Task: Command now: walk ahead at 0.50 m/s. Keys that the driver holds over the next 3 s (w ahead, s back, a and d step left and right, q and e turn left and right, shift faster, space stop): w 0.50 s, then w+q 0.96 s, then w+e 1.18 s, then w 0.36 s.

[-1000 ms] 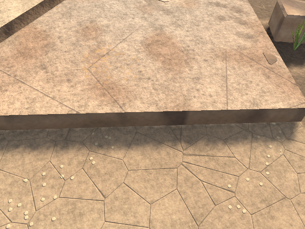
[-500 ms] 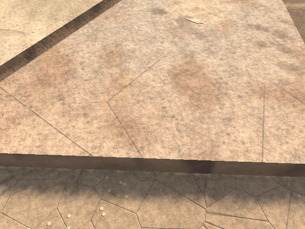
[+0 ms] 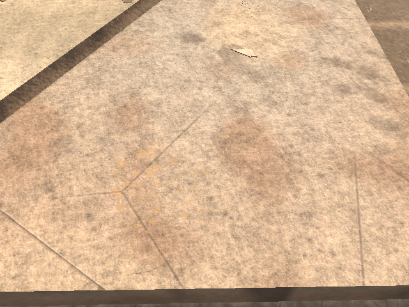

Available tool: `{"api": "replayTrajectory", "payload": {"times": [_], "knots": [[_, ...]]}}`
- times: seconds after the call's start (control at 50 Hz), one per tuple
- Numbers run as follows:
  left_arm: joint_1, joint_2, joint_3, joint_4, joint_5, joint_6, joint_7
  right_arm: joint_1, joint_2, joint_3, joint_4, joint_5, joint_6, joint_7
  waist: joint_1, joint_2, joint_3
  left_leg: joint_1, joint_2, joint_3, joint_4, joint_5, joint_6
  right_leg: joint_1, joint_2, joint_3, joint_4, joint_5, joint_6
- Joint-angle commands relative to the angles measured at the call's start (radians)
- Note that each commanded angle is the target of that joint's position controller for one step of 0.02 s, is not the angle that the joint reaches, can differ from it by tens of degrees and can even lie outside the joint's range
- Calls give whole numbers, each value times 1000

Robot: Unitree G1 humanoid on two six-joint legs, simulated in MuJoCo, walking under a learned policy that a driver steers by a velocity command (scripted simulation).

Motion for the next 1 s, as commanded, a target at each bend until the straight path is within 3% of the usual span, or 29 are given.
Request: {"api": "replayTrajectory", "payload": {"times": [0.02, 0.12, 0.18, 0.2, 0.24, 0.26, 0.28, 0.3, 0.34, 0.38, 0.44, 0.5, 0.52, 0.56, 0.64, 0.68, 0.72, 0.76, 0.78, 0.8, 0.82, 0.84, 0.86, 0.88, 0.9, 0.92, 0.94, 0.96, 1.0], "knots": [[-77, 33, -1, -69, -5, -4, -3, 35, -117, -16, -21, 1, -11, -5, 4, 107, 44, 17, 259, -168, -139, 227, 112, -76, -12, -20, -130, 82, 21], [-192, 21, -12, -110, -13, -15, 5, 87, -127, -15, 10, -8, -9, -11, -27, 127, 57, 77, 259, -122, -96, 371, 101, 6, 36, -65, -337, 117, 6], [-183, 41, -4, -120, -14, -26, 12, 73, -139, -19, 22, -12, -4, -18, -5, 131, 55, 136, 293, -126, -31, 494, 89, 62, 55, -64, -398, 50, -34], [-140, 50, 1, -110, -13, -32, 16, 54, -144, -20, 22, -12, -2, -19, 18, 131, 34, 146, 294, -118, 29, 605, 79, 125, 77, -72, -422, 18, -51], [158, 62, 19, -9, 4, -50, 37, 36, -129, -15, 20, -8, 4, -23, 132, 82, -105, 60, 225, -60, 364, 711, 47, 465, 121, -90, -505, 73, -92], [333, 156, 44, 25, 24, -59, 50, 31, -104, -4, -14, 1, 2, -22, 185, -28, -220, -137, 164, -19, 654, 350, 16, 705, -98, 146, -535, 79, -134], [351, 264, 73, 37, 17, -47, 45, 159, -11, 8, -18, 27, 6, -15, 109, -271, -285, -446, -16, -14, 969, -371, -17, 863, -339, 587, -669, 86, -272], [253, 205, 67, 19, -20, -34, 35, 92, -104, -15, -4, -7, 19, -19, 91, -67, -201, -512, 54, -153, 1041, -327, 0, 757, -281, 567, -702, -105, -249], [91, 69, 30, -13, -24, -38, 27, -26, -87, -18, -32, -12, 12, -3, 36, 5, -10, -528, 128, -140, 982, -151, 2, 519, -194, 361, -789, -181, -193], [93, 16, 12, 8, -28, -51, 37, -27, -61, -16, -29, -29, 29, 9, -4, -24, 15, -459, 159, -128, 922, -79, -19, 429, -121, 230, -830, -51, -148], [230, 39, 16, 61, -24, -68, 37, -6, -24, -16, -19, -34, 56, 17, -12, -1, -31, -557, 144, -79, 1123, -97, -46, 484, -126, 180, -779, 200, -188], [284, 36, 11, 81, -23, -68, 37, -160, -25, -16, -78, -38, 70, 22, 11, 6, 35, -751, 182, -66, 1165, -32, -61, 474, -107, 161, -812, 68, -187], [356, 29, 10, 104, -15, -68, 40, -180, -1, -12, -81, -31, 79, 13, 37, -42, 25, -844, 154, -31, 1360, -87, -64, 514, -125, 181, -811, 30, -218], [400, 21, 4, 119, -10, -71, 44, -263, 5, -7, -129, -22, 85, 0, 44, 2, 73, -1045, 153, -83, 1509, -144, -52, 538, -155, 188, -823, -108, -229], [463, 10, -17, 154, 11, -83, 44, -457, 78, 33, -273, -9, 82, -39, 53, 4, 160, -1410, 82, -134, 1801, -319, 14, 595, -213, 137, -813, -62, -181], [449, -4, -32, 173, -3, -85, 47, -547, 88, 63, -366, -14, 76, -42, 22, 51, 168, -1377, 102, -108, 1615, -327, 43, 533, -160, 28, -849, -71, -102], [458, -1, -43, 191, -14, -84, 65, -567, 74, 75, -416, -18, 76, -29, 26, 33, 143, -1262, 100, -15, 1445, -312, 42, 505, -116, -35, -908, 70, -96], [424, 16, -45, 172, -45, -66, 84, -498, 82, 94, -412, -17, 90, 2, 8, 50, 70, -903, 115, 104, 1143, -203, 60, 450, -104, -137, -998, 427, -119], [405, 24, -53, 144, -66, -67, 84, -440, 78, 93, -394, -2, 93, 6, -13, 44, 4, -693, 64, 178, 1037, -186, 85, 459, -112, -185, -926, 948, -121], [407, 85, -42, 123, -81, -67, 88, -366, 36, 82, -367, 8, 93, 4, -61, 6, -81, -521, -8, 234, 978, -188, 90, 490, -138, -187, -775, 1422, -116], [393, 162, -18, 106, -70, -57, 89, -231, 11, 66, -333, 10, 91, 2, -128, -103, -198, -403, -51, 211, 911, -221, 107, 593, -166, -178, -561, 1660, -111], [361, 209, 5, 81, -59, -47, 76, -102, -37, 46, -301, 6, 84, 10, -178, -208, -293, -309, -69, 129, 772, -228, 136, 696, -175, -168, -338, 1675, -96], [343, 210, 16, 46, -54, -50, 63, -35, -101, 16, -279, -9, 77, 22, -212, -223, -355, -140, -42, -90, 630, -253, 181, 615, -147, -166, -54, 1415, -64], [346, 57, -3, -42, -42, -63, 23, -29, -236, -27, -229, 9, 80, 20, -117, 143, -382, 108, 251, -726, 336, -206, 320, 171, 92, -144, 434, 186, 22], [318, 99, 19, -80, -9, -78, 3, -74, -270, -58, -237, 20, 94, 4, -87, 149, -434, 142, 323, -1145, 86, -100, 319, 4, 167, 72, 716, -32, 24], [202, 51, 8, -124, -36, -116, -14, -127, -226, -32, -279, 3, 55, 6, -87, 113, -395, 163, 369, -1096, 24, -104, 254, -123, 154, 233, 845, -55, -13], [125, 38, -1, -171, -47, -119, -6, -109, -124, -12, -226, 16, 27, 20, -61, -27, -231, 31, 316, -941, 62, -37, 191, -181, 132, 195, 873, -81, -29], [78, 13, -7, -204, -47, -116, 4, -148, -53, 10, -199, 13, 7, 33, 11, -91, -122, -126, 267, -765, 111, 45, 166, -217, 97, 174, 865, -102, -48], [110, -4, -23, -245, -41, -90, 12, -190, 16, 30, -176, -2, -5, 41, 98, -7, -71, -265, 173, -525, 130, 194, 111, -225, 49, 159, 911, -84, -94]]}}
